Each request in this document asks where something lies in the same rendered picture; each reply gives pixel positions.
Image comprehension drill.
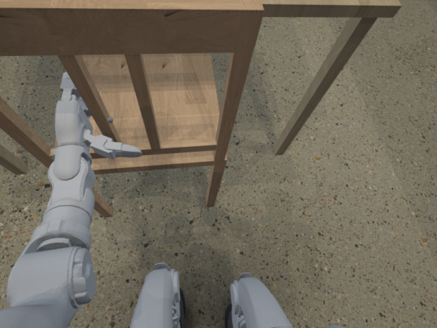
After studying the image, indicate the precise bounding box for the left robot upper arm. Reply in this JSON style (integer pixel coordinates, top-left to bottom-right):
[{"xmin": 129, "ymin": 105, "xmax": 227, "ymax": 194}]
[{"xmin": 0, "ymin": 246, "xmax": 96, "ymax": 328}]

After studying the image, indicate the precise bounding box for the left robot forearm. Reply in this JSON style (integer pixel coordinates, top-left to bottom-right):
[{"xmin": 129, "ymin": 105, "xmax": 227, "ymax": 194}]
[{"xmin": 6, "ymin": 145, "xmax": 95, "ymax": 308}]

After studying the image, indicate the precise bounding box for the left robot thigh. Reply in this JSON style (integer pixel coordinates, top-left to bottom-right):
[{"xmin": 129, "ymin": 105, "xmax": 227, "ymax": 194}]
[{"xmin": 130, "ymin": 268, "xmax": 180, "ymax": 328}]

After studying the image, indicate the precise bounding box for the robot right shin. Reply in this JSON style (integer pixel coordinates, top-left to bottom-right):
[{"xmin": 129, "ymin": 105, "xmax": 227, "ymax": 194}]
[{"xmin": 231, "ymin": 273, "xmax": 251, "ymax": 328}]

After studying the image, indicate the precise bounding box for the robot left hand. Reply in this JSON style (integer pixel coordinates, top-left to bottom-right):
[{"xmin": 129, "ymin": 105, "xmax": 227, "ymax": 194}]
[{"xmin": 55, "ymin": 72, "xmax": 142, "ymax": 160}]

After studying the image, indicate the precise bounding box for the chair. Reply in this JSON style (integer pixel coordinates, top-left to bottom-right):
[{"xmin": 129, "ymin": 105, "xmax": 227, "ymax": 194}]
[{"xmin": 0, "ymin": 0, "xmax": 264, "ymax": 217}]

